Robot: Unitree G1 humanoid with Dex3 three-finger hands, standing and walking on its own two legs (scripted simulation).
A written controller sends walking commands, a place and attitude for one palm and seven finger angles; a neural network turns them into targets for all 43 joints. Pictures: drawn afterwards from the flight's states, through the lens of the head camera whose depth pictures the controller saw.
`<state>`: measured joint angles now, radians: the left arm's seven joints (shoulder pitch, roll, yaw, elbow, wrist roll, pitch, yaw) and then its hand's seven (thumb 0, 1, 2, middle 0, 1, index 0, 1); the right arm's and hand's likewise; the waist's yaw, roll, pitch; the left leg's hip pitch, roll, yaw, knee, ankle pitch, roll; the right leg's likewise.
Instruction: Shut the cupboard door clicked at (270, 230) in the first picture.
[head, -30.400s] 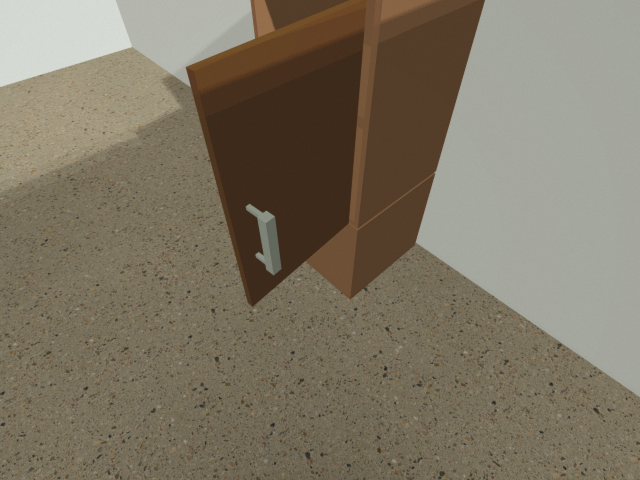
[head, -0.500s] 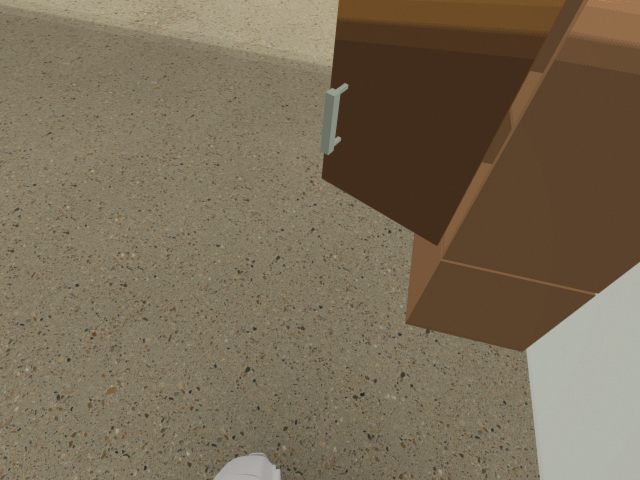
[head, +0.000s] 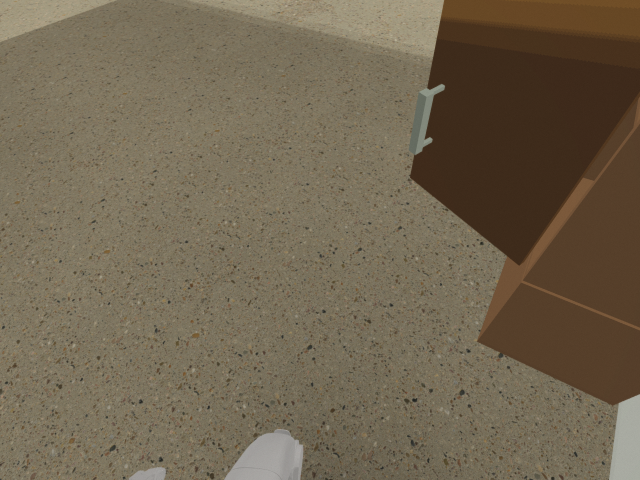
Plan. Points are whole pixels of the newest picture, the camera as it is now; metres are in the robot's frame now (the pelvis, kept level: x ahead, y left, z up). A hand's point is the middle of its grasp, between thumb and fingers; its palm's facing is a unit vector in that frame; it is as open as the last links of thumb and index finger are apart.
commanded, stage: walk to a spot facing it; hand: left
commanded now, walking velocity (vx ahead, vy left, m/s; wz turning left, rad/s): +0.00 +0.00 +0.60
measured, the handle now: (427, 120) +0.86 -0.22 -0.11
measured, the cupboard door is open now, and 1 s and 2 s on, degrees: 66 66 66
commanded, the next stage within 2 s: turn to face it in 1.80 s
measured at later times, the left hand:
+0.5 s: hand out of the picture +0.02 +0.23 -0.16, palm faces +0.35 -0.89 -0.28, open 7.4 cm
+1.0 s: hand out of the picture -0.07 +0.18 -0.19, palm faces +0.66 -0.72 -0.20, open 7.3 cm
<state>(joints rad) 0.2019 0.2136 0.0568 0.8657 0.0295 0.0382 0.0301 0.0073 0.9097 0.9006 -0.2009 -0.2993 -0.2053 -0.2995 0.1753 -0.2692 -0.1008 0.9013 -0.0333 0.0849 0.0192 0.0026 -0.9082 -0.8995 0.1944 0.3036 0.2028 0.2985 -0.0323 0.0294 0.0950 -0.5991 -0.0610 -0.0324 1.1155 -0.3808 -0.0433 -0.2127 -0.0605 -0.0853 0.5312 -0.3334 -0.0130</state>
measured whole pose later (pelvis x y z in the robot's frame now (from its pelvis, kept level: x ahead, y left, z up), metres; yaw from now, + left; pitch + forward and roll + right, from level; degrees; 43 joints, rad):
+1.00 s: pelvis +0.04 +0.01 -0.02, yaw +40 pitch +1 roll +1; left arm 0.31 0.25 0.08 0.92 0.03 0.01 -0.02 0.01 0.91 0.90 -0.20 -0.30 -0.21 -0.30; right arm 0.20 -0.21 -0.05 0.90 -0.03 0.02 0.04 0.01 -0.91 -0.90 0.19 0.30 0.20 0.30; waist 0.01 -0.08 0.07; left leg -0.29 0.02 0.10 0.62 -0.31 0.02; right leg -0.27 -0.19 -0.23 0.81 -0.50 0.06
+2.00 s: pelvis +0.26 +0.24 -0.02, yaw +69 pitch +0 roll -1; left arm 0.24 0.23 0.07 0.92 0.02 0.04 0.02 0.01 0.91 0.90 -0.20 -0.30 -0.20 -0.30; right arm 0.07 -0.21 -0.01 0.86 -0.03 0.01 0.00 0.00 -0.91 -0.90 0.20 0.30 0.20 0.30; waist 0.04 -0.03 0.14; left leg -0.43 -0.03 0.08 0.63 -0.21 0.09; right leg -0.45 -0.11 -0.07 1.19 -0.51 0.06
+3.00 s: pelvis +0.30 +0.30 +0.00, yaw +36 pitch +0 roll -1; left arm 0.12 0.27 0.09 0.84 0.02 0.08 -0.04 0.01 0.91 0.90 -0.20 -0.30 -0.20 -0.30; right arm 0.22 -0.21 -0.03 0.90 -0.04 0.03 -0.01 0.00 -0.90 -0.90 0.20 0.30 0.21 0.30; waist -0.01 0.03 0.09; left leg -0.23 0.16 0.23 0.56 -0.31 -0.02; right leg -0.34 -0.03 -0.07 0.75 -0.38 0.04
